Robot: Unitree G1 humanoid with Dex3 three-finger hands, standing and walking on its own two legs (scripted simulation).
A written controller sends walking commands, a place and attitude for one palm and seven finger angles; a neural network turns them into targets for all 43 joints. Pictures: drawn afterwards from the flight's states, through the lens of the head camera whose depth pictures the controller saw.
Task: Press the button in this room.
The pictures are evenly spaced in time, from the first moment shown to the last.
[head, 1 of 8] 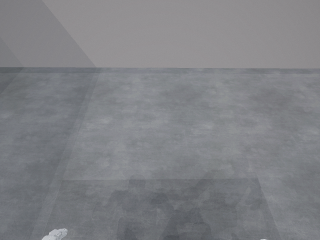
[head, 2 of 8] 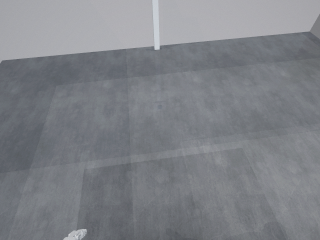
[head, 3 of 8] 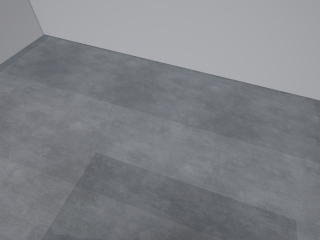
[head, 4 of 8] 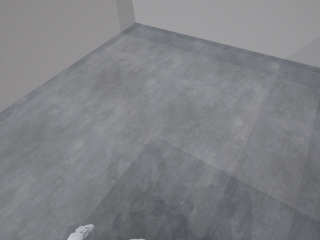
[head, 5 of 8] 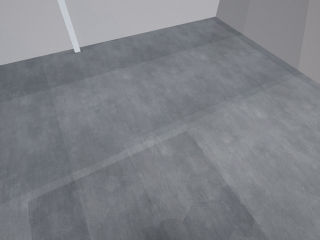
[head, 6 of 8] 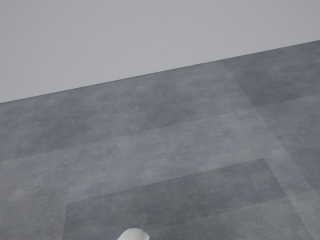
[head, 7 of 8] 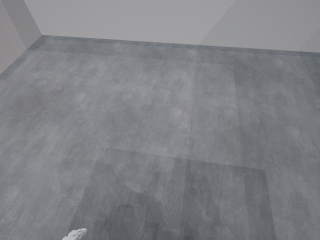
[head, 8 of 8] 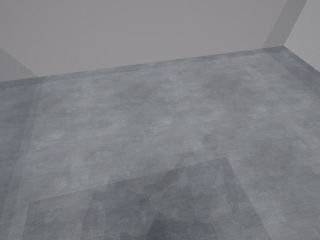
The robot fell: no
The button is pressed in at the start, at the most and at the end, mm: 0 0 0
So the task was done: no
